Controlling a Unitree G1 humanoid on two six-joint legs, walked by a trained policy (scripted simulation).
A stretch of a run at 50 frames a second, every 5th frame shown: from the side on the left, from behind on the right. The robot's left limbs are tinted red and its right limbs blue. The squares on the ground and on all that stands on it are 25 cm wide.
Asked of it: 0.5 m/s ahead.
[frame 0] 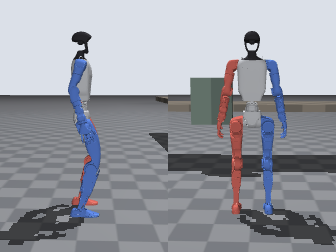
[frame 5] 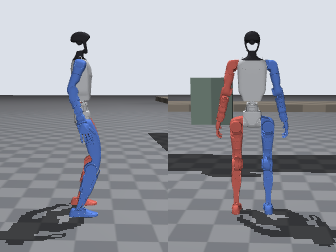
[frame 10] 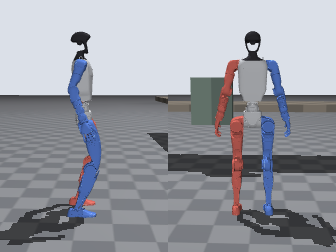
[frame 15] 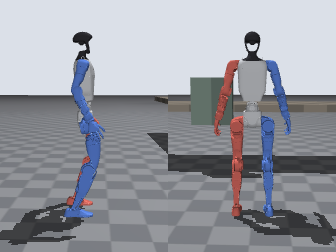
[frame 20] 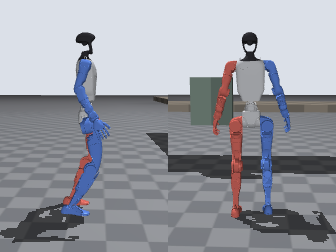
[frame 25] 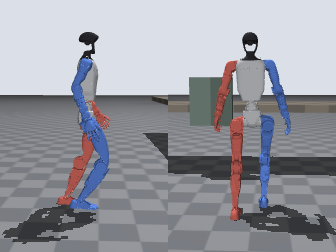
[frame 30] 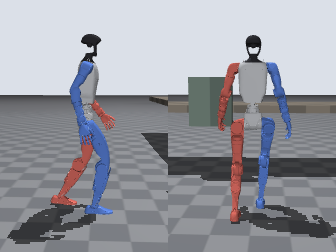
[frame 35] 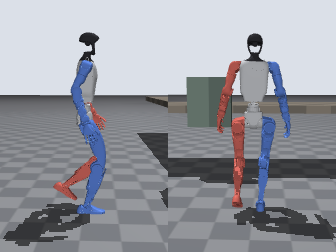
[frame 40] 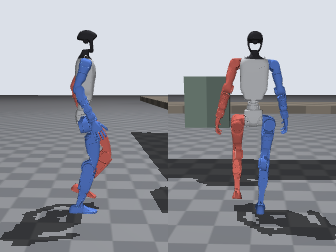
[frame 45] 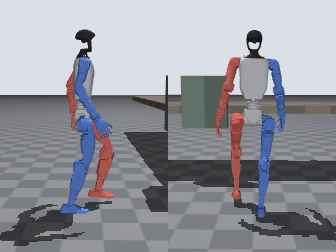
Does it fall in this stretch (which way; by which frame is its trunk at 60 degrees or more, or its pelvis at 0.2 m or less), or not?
no
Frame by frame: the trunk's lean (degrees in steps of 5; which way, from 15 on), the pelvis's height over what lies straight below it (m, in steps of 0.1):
0: 0, 0.8
5: 0, 0.8
10: 5, 0.8
15: 5, 0.8
20: 0, 0.8
25: 0, 0.8
30: 5, 0.8
35: 5, 0.8
40: 5, 0.8
45: 5, 0.8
